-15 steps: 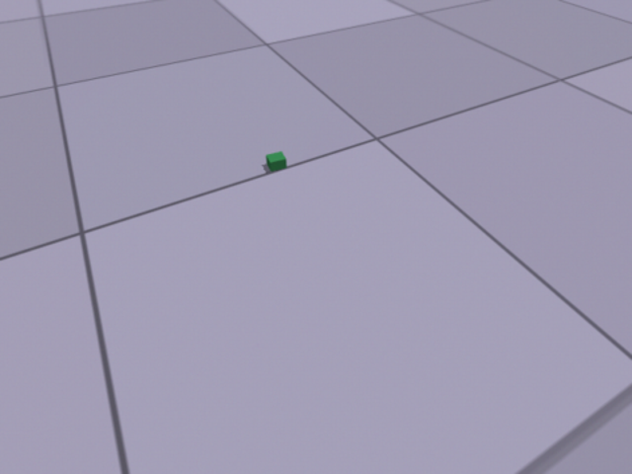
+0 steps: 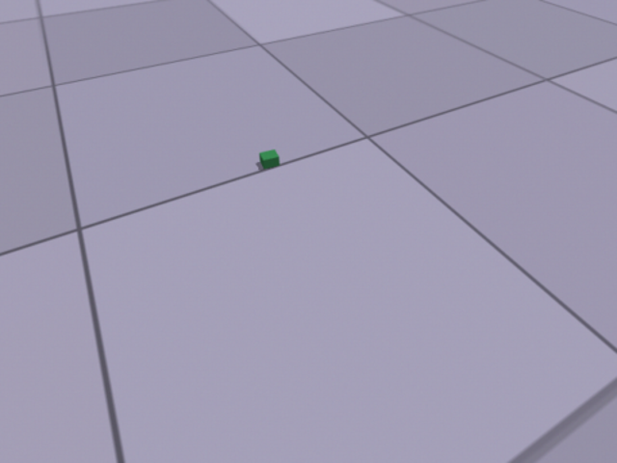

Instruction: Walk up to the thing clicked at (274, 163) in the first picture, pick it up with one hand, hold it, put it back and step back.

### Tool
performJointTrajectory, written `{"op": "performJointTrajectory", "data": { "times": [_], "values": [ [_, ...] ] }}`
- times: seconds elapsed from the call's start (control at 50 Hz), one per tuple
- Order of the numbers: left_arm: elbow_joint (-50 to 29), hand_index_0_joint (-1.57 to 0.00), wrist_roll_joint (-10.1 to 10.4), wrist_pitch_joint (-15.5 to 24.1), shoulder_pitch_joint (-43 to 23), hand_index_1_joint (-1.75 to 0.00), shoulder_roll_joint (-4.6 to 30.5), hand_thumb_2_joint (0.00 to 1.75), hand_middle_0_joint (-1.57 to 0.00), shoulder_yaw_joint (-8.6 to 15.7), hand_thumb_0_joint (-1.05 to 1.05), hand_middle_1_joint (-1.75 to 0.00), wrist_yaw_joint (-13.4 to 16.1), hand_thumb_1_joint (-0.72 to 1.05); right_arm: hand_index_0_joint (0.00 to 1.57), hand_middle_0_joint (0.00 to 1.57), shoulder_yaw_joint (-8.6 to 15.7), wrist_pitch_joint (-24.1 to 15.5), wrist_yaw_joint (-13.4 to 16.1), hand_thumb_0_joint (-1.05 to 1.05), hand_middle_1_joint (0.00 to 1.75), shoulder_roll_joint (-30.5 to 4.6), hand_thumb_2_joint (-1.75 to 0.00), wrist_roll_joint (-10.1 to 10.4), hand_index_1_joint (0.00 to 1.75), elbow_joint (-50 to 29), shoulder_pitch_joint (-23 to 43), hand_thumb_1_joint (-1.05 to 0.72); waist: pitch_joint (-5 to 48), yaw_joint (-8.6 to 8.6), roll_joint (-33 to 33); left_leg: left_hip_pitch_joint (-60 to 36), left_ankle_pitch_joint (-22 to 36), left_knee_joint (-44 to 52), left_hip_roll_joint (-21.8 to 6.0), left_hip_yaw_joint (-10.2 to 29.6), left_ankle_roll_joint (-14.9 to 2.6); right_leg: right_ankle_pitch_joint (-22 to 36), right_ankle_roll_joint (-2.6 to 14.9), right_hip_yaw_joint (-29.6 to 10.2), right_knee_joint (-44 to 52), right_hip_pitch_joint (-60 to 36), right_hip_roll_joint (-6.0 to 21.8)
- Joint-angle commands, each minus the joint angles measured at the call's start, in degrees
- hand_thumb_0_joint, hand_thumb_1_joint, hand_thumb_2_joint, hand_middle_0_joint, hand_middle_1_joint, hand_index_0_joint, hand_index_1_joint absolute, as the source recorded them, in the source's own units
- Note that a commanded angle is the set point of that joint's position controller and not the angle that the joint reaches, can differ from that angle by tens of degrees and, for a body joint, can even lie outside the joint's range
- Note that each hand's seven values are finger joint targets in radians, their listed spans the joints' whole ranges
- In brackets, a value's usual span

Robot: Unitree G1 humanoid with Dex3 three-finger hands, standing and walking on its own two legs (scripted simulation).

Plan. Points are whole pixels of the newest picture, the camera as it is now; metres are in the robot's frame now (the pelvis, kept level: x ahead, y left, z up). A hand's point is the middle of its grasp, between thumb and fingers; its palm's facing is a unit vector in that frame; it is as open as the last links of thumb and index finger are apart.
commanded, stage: stand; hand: left
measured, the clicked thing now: (269, 159) +1.74 +0.22 -0.75
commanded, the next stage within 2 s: walk up in 0.82 s
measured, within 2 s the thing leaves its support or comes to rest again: neither
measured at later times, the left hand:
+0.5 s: hand out of the picture +0.08 +0.25 -0.16, palm faces -0.02 -0.94 -0.34, open 7.4 cm
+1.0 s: hand out of the picture +0.10 +0.26 -0.14, palm faces -0.05 -0.93 -0.36, open 7.4 cm
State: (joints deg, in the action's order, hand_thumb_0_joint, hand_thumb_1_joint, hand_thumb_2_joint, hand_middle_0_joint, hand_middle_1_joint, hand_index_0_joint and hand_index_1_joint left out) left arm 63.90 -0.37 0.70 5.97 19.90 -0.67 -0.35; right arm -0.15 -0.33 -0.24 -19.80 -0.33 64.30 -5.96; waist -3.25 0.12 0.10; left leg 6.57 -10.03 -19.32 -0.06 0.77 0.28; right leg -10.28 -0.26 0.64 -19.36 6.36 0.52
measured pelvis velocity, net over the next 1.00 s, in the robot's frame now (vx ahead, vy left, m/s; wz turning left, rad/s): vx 0.02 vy -0.02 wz -0.03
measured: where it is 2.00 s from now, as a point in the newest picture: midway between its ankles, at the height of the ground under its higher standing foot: (328, 395)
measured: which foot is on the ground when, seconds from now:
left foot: down 0.00-1.00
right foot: down 0.00-0.88, up 0.90-1.00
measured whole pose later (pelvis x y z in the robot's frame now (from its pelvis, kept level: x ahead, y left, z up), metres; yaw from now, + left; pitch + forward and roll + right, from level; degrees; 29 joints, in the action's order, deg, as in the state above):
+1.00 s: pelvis +0.02 -0.02 +0.00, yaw -1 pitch -2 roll +1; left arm 60.0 -1.6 0.9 9.6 24.4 3.9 -4.8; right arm 5.1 -2.8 -3.4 -21.6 -1.8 59.1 -11.9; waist -2.0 -0.3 0.9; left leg 6.6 -14.6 -21.1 -0.4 -0.2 -2.7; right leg -26.1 1.3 0.5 -40.9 19.2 2.7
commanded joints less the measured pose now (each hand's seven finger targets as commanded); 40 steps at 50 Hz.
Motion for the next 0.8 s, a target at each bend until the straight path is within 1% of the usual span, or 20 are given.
{"op": "performJointTrajectory", "data": {
  "times": [0.0,0.04,0.06,0.08,0.12,0.2,0.22,0.28,0.32,0.4,0.46,0.52,0.54,0.56,0.6,0.62,0.64,0.68,0.74,0.78],
  "values": [
    [-3.28,-0.20,-0.21,1.19,-1.98,-0.30,11.64,0.90,-0.20,2.43,0.00,-0.30,0.90,0.90,0.20,0.20,2.06,-1.58,0.81,0.00,0.30,-12.09,-0.90,-0.23,0.30,-2.93,1.87,-0.90,4.30,0.00,-0.73,-0.06,7.36,3.23,-6.74,5.19,-1.58,6.96,1.61,-5.36,3.36,-0.51,6.83],
    [-3.17,-0.20,-0.11,1.05,-1.95,-0.30,11.90,0.90,-0.20,2.52,0.00,-0.30,0.86,0.90,0.20,0.20,2.00,-1.60,0.83,0.00,0.30,-12.01,-0.90,-0.24,0.30,-3.00,2.12,-0.90,3.48,0.13,-0.57,0.34,5.80,3.92,-6.67,5.40,-1.39,5.02,1.67,-5.31,3.32,-0.27,6.74],
    [-3.17,-0.20,-0.11,1.02,-2.12,-0.30,11.75,0.90,-0.20,2.50,0.00,-0.30,0.86,0.90,0.20,0.20,2.10,-1.60,0.85,0.00,0.30,-12.22,-0.90,-0.22,0.30,-3.06,2.30,-0.90,4.00,0.21,-0.34,-0.22,6.39,3.75,-6.89,5.46,-1.51,5.27,1.76,-5.34,3.22,-0.49,6.83],
    [-3.00,-0.20,-0.18,0.93,-1.86,-0.30,11.61,0.90,-0.20,2.49,0.00,-0.30,0.84,0.90,0.20,0.20,2.04,-1.55,0.87,0.00,0.30,-12.22,-0.90,-0.18,0.30,-3.01,2.18,-0.90,3.72,0.24,-0.78,0.34,4.80,4.13,-6.87,5.49,-1.53,4.36,1.67,-5.34,3.51,-0.14,6.77],
    [-3.15,-0.20,-0.24,1.04,-1.61,-0.30,11.60,0.90,-0.20,2.48,0.00,-0.30,0.82,0.90,0.20,0.20,2.15,-1.57,0.83,0.00,0.30,-12.46,-0.90,-0.11,0.30,-3.01,2.37,-0.90,4.69,0.28,-0.77,-0.81,5.55,3.87,-6.89,5.46,-1.55,4.64,1.73,-5.40,3.70,-0.18,6.82],
    [-3.33,-0.20,-0.28,1.15,-2.29,-0.30,11.82,0.90,-0.20,2.54,0.00,-0.30,0.97,0.90,0.20,0.20,2.07,-1.59,0.87,0.00,0.30,-12.24,-0.90,-0.26,0.30,-3.13,1.85,-0.90,5.26,-0.14,-0.23,-0.86,9.18,3.44,-6.97,5.14,-1.65,8.39,1.58,-5.23,3.03,-1.39,7.03],
    [-3.21,-0.20,-0.15,1.15,-1.59,-0.30,11.89,0.90,-0.20,2.51,0.00,-0.30,0.94,0.90,0.20,0.20,2.25,-1.62,0.91,0.00,0.30,-12.51,-0.90,-0.16,0.30,-3.06,2.38,-0.90,5.84,0.22,-0.48,-2.30,9.41,3.09,-6.98,5.11,-1.67,8.42,1.74,-5.21,2.96,-1.13,7.13],
    [-3.05,-0.20,-0.10,1.11,-2.07,-0.30,11.92,0.90,-0.20,2.49,0.00,-0.30,0.95,0.90,0.20,0.20,2.04,-1.51,0.89,0.00,0.30,-12.05,-0.90,-0.14,0.30,-2.79,1.59,-0.90,4.15,-0.09,0.21,-0.58,7.97,3.81,-6.99,5.28,-1.59,6.68,1.62,-5.21,3.51,-0.94,6.94],
    [-3.05,-0.20,-0.11,1.14,-1.48,-0.30,11.83,0.90,-0.20,2.41,0.00,-0.30,0.93,0.90,0.20,0.20,2.08,-1.52,0.83,0.00,0.30,-12.13,-0.90,-0.14,0.30,-2.85,2.21,-0.90,3.90,0.21,0.02,-1.06,6.87,3.81,-6.78,5.33,-1.51,5.88,1.62,-5.32,3.98,0.01,6.95],
    [-3.12,-0.20,-0.26,1.03,-1.72,-0.30,11.92,0.90,-0.20,2.54,0.00,-0.30,0.92,0.90,0.20,0.20,2.06,-1.56,0.89,0.00,0.30,-12.06,-0.90,-0.18,0.30,-3.01,1.91,-0.90,4.05,0.03,-0.62,-0.30,6.63,4.29,-6.89,5.40,-1.55,5.99,1.60,-5.32,3.78,-0.97,6.91],
    [-2.99,-0.20,-0.27,1.04,-1.80,-0.30,11.89,0.90,-0.20,2.54,0.00,-0.30,0.96,0.90,0.20,0.20,2.32,-1.31,0.83,0.00,0.30,-12.31,-0.90,-0.20,0.30,-3.02,2.33,-0.90,2.94,0.05,0.15,-0.29,3.64,4.38,-6.67,5.42,-1.65,2.47,1.63,-5.27,4.61,0.74,6.72],
    [-2.99,-0.20,-0.25,1.03,-1.41,-0.30,11.80,0.90,-0.20,2.61,0.00,-0.30,0.85,0.90,0.20,0.20,2.37,-1.36,0.80,0.00,0.30,-12.52,-0.90,-0.20,0.30,-2.97,1.90,-0.90,3.37,0.07,-0.86,0.13,2.74,4.48,-6.73,5.49,-1.75,2.24,1.87,-5.52,4.52,-0.07,6.88],
    [-2.94,-0.20,-0.23,1.07,-1.23,-0.30,11.96,0.90,-0.20,2.58,0.00,-0.30,0.83,0.90,0.20,0.20,2.19,-1.37,0.72,0.00,0.30,-11.92,-0.90,-0.17,0.30,-2.89,1.88,-0.90,2.57,0.15,-0.32,0.34,2.64,4.74,-6.56,5.63,-1.58,1.71,1.90,-5.51,4.63,0.79,6.79],
    [-3.14,-0.20,-0.33,1.11,-1.58,-0.30,11.92,0.90,-0.20,2.65,0.00,-0.30,0.84,0.90,0.20,0.20,2.20,-1.39,0.76,0.00,0.30,-12.17,-0.90,-0.23,0.30,-2.99,1.47,-0.90,3.40,-0.19,-0.85,0.62,3.04,4.77,-6.64,5.42,-1.69,2.92,1.83,-5.63,4.43,-0.34,6.93],
    [-3.08,-0.20,-0.23,1.21,-1.14,-0.30,12.27,0.90,-0.20,2.71,0.00,-0.30,0.87,0.90,0.20,0.20,2.28,-1.49,0.73,0.00,0.30,-12.28,-0.90,-0.21,0.30,-3.17,2.32,-0.90,4.38,0.22,-0.33,-1.06,5.35,4.01,-6.83,5.56,-1.81,4.60,1.84,-5.54,4.03,-0.35,7.10],
    [-2.93,-0.20,-0.28,1.25,-1.07,-0.30,12.03,0.90,-0.20,2.56,0.00,-0.30,0.88,0.90,0.20,0.20,2.24,-1.48,0.69,0.00,0.30,-12.17,-0.90,-0.14,0.30,-3.14,2.11,-0.90,4.20,0.05,0.34,-1.09,5.75,3.92,-6.83,5.68,-1.73,4.69,1.79,-5.55,4.36,0.04,7.11],
    [-3.07,-0.20,-0.24,1.17,-1.52,-0.30,12.37,0.90,-0.20,2.71,0.00,-0.30,0.89,0.90,0.20,0.20,2.21,-1.40,0.79,0.00,0.30,-12.07,-0.90,-0.19,0.30,-3.05,1.48,-0.90,3.81,-0.23,0.29,-0.31,4.41,4.18,-6.73,5.49,-1.76,3.66,1.81,-5.66,4.43,0.01,7.04],
    [-3.28,-0.20,-0.15,1.22,-1.56,-0.30,12.21,0.90,-0.20,2.65,0.00,-0.30,0.86,0.90,0.20,0.20,2.20,-1.53,0.78,0.00,0.30,-12.27,-0.90,-0.22,0.30,-2.97,1.56,-0.90,4.49,-0.05,-0.41,-0.91,6.66,3.81,-6.84,5.41,-1.68,5.61,1.94,-5.66,3.93,-0.65,7.17],
    [-3.18,-0.20,-0.24,1.09,-1.10,-0.30,11.92,0.90,-0.20,2.61,0.00,-0.30,0.91,0.90,0.20,0.20,2.18,-1.47,0.82,0.00,0.30,-12.32,-0.90,-0.17,0.30,-2.94,1.67,-0.90,3.95,0.13,-0.79,-0.25,5.52,4.12,-6.78,5.51,-1.51,4.56,1.77,-5.39,3.99,-0.50,6.90],
    [-3.05,-0.20,-0.20,0.99,-1.22,-0.30,12.14,0.90,-0.20,2.64,0.00,-0.30,0.89,0.90,0.20,0.20,2.12,-1.51,0.86,0.00,0.30,-12.05,-0.90,-0.12,0.30,-2.98,1.53,-0.90,4.28,-0.10,-0.05,-0.84,6.31,4.15,-6.78,5.48,-1.47,5.29,1.97,-5.50,3.84,-0.43,6.97]
  ]
}}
